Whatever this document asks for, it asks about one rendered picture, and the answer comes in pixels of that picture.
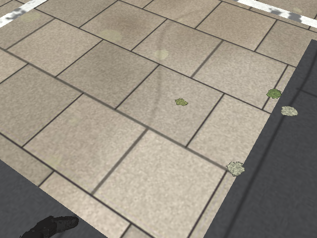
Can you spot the left robot hand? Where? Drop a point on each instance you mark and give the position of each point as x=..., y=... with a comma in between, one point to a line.
x=49, y=226

